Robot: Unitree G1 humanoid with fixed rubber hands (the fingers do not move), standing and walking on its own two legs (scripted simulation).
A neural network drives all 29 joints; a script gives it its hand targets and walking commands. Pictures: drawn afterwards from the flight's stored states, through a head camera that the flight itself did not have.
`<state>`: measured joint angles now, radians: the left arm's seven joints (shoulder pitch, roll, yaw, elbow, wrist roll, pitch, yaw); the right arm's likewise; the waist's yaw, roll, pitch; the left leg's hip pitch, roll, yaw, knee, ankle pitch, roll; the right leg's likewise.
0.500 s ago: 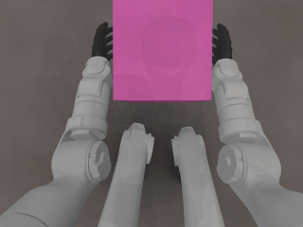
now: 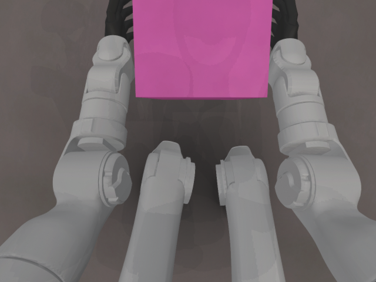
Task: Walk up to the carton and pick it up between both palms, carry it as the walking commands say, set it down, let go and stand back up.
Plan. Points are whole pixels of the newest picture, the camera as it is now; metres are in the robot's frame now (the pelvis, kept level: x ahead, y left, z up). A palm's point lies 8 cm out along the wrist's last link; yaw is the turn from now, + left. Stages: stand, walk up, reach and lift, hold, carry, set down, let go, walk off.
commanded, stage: set down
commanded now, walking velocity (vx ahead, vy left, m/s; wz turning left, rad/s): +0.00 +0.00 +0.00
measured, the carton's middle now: (199, 47) +0.51 +0.03 -0.21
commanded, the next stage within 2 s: none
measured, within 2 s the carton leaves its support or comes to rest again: rests again in 0.90 s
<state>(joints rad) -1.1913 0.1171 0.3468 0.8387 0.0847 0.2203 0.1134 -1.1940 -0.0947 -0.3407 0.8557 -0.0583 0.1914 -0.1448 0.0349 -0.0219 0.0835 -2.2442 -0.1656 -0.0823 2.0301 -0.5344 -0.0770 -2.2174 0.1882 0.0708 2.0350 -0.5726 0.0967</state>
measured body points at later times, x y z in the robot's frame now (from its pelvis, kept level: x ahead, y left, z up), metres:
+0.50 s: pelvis +0.00 -0.01 -0.02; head +0.34 +0.01 +0.27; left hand +0.52 +0.18 -0.18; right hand +0.53 -0.11 -0.18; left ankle +0.11 +0.12 -0.38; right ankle +0.11 -0.12 -0.38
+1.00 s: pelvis +0.01 +0.00 -0.03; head +0.35 +0.01 +0.26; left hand +0.52 +0.18 -0.20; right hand +0.53 -0.11 -0.20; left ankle +0.11 +0.12 -0.38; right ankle +0.11 -0.12 -0.38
